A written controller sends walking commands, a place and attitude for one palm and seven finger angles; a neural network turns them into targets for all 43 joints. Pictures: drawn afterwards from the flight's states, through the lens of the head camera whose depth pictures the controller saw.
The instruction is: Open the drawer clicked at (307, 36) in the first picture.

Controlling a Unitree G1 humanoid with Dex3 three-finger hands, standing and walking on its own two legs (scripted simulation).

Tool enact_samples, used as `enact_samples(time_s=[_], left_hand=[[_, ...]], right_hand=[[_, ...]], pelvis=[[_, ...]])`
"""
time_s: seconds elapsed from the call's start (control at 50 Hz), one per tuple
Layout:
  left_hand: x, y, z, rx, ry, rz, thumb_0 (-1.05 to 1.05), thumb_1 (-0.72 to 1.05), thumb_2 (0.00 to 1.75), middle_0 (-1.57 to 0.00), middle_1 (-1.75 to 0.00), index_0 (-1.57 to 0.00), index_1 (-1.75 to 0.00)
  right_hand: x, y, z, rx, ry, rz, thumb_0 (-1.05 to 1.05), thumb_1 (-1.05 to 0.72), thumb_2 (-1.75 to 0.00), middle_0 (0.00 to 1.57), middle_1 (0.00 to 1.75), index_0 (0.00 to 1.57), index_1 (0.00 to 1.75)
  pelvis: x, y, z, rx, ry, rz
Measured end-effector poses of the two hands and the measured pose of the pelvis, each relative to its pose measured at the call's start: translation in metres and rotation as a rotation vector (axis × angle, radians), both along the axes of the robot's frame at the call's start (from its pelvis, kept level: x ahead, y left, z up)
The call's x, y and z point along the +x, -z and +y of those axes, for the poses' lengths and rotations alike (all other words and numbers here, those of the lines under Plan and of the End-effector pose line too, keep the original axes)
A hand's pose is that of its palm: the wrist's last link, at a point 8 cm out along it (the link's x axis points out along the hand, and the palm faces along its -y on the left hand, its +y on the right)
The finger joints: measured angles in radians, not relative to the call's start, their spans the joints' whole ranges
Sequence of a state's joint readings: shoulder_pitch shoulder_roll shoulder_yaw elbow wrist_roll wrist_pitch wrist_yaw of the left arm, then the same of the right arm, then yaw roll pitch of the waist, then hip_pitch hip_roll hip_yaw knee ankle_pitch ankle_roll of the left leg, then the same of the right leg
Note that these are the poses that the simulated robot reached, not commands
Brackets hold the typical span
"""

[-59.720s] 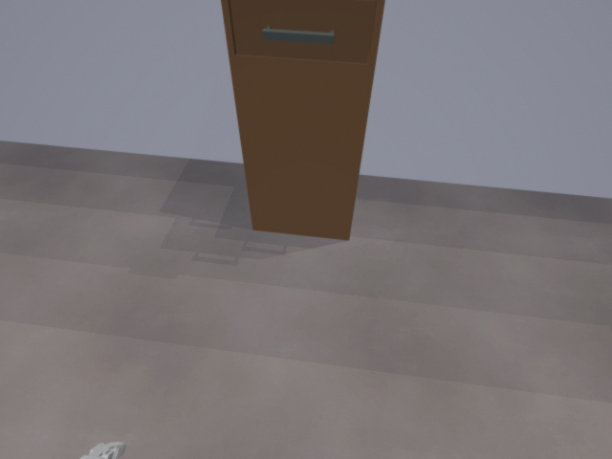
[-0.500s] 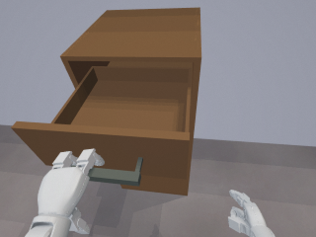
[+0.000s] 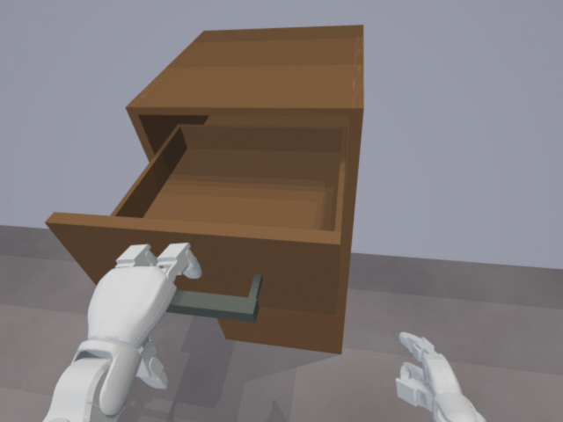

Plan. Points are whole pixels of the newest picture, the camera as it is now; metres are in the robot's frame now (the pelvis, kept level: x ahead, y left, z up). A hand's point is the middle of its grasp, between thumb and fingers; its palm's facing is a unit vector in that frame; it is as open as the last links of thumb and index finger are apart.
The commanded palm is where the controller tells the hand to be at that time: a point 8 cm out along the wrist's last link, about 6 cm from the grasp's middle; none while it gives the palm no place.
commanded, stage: lift the hand off the handle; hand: left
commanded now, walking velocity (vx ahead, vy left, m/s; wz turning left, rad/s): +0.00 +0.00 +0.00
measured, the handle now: (189, 289) +0.25 +0.17 +0.10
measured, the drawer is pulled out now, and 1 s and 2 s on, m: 0.28 0.28 0.28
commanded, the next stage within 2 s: draw the hand back to the body in 0.98 s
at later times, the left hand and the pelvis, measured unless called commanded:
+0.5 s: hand (140, 272) +0.21 +0.19 +0.18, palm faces +0.21 -0.10 -0.97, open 13.6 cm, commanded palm +0.17 +0.19 +0.25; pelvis +0.00 -0.01 +0.01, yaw +1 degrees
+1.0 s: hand (124, 223) +0.23 +0.19 +0.25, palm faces +0.32 -0.13 -0.94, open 13.9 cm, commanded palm +0.17 +0.19 +0.30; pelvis -0.01 -0.01 +0.00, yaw +1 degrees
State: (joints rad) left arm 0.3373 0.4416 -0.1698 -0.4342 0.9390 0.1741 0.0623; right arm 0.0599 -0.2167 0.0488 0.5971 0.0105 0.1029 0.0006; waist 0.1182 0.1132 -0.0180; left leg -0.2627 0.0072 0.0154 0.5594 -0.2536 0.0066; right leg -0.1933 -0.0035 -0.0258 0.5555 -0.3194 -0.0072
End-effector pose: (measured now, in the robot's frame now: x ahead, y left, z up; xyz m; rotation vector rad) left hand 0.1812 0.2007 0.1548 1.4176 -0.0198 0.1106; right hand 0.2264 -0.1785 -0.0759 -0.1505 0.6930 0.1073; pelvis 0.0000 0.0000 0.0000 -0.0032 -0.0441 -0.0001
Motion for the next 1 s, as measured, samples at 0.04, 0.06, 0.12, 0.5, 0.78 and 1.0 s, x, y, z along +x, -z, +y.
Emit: enact_samples(time_s=[0.04, 0.06, 0.12, 0.5, 0.78, 1.0], left_hand=[[0.0, -0.005, 0.0, 0.003, 0.007, -0.005, 0.0, -0.49, 0.3, -0.37, -1.23, -0.41, -1.25], [0.0, -0.007, -0.001, 0.005, 0.01, -0.008, 0.0, -0.49, 0.3, -0.38, -1.24, -0.41, -1.25], [0.0, -0.015, -0.001, 0.009, 0.016, -0.015, 0.0, -0.49, 0.3, -0.38, -1.24, -0.41, -1.25], [0.0, -0.077, -0.004, 0.056, 0.036, -0.127, 0.0, -0.49, 0.3, -0.4, -1.25, -0.37, -1.22], [0.009, -0.116, -0.016, 0.052, 0.085, -0.183, 0.0, -0.49, 0.3, -0.32, -1.21, -0.32, -1.2], [0.009, -0.136, -0.004, 0.026, 0.048, -0.251, 0.0, -0.5, 0.3, -0.32, -1.21, -0.32, -1.2]], right_hand=[[0.001, -0.002, -0.002, -0.004, 0.001, -0.008, 0.02, -0.9, -0.9, 0.2, 0.3, 0.2, 0.3], [0.002, -0.003, -0.004, -0.006, 0.002, -0.01, 0.02, -0.9, -0.9, 0.2, 0.3, 0.2, 0.3], [0.003, -0.005, -0.007, -0.007, 0.004, -0.016, 0.02, -0.9, -0.9, 0.2, 0.29, 0.2, 0.3], [0.009, -0.011, -0.013, 0.026, -0.012, -0.046, 0.02, -0.9, -0.9, 0.2, 0.29, 0.2, 0.3], [0.012, -0.017, -0.016, 0.069, -0.003, -0.068, 0.02, -0.9, -0.9, 0.2, 0.29, 0.2, 0.3], [0.012, -0.012, -0.013, 0.068, -0.023, -0.059, 0.02, -0.9, -0.9, 0.2, 0.29, 0.2, 0.3]], pelvis=[[-0.001, -0.001, -0.001, 0.0, -0.001, -0.005], [-0.001, -0.002, -0.002, 0.001, -0.002, -0.007], [-0.002, -0.003, -0.004, 0.001, -0.002, -0.013], [-0.003, -0.007, -0.012, 0.006, -0.011, -0.037], [-0.004, -0.007, -0.011, 0.012, 0.002, -0.024], [-0.008, -0.005, -0.01, 0.009, -0.014, -0.021]])
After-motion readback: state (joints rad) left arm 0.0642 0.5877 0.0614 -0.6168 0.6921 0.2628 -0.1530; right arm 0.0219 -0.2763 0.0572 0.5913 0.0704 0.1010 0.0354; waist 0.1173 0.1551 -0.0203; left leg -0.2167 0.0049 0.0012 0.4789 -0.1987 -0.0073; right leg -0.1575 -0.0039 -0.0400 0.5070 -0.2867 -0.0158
